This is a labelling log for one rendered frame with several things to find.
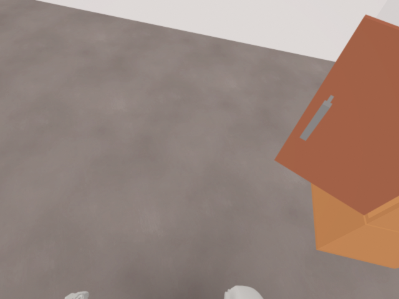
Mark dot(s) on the robot right thigh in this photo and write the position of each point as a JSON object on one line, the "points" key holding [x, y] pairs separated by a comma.
{"points": [[242, 292]]}

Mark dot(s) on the handle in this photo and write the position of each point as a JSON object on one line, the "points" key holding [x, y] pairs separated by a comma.
{"points": [[317, 118]]}

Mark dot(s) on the cupboard door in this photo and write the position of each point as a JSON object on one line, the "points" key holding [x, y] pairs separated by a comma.
{"points": [[353, 153]]}

